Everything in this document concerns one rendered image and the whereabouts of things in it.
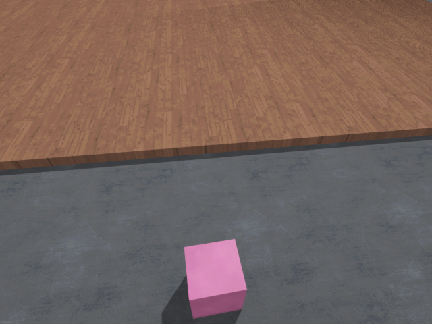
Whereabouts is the carton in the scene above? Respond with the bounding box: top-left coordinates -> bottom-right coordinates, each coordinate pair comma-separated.
184,239 -> 247,319

